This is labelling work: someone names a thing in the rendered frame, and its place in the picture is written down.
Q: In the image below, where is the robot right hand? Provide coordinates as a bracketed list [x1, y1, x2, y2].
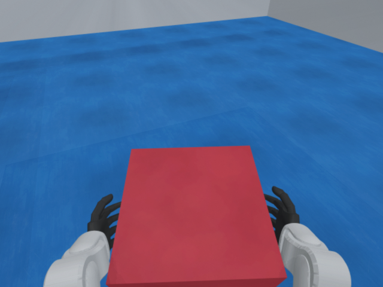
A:
[264, 186, 300, 244]

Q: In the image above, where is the robot right forearm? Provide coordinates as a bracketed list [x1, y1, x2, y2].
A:
[278, 223, 351, 287]

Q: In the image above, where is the carton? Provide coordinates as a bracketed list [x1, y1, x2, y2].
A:
[106, 145, 287, 287]

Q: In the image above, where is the robot left forearm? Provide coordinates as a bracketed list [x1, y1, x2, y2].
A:
[43, 231, 110, 287]

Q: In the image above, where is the robot left hand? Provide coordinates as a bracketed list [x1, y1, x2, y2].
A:
[87, 194, 121, 250]

